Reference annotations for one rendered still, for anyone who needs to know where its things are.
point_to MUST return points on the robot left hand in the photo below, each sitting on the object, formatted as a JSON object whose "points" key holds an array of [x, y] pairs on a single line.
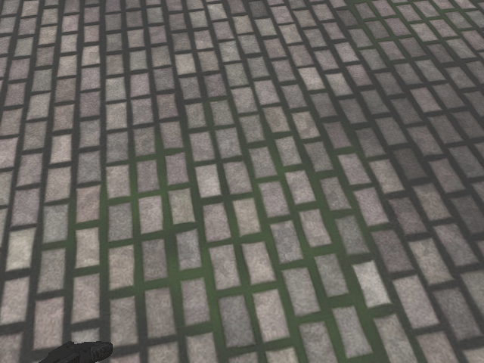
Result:
{"points": [[87, 352]]}

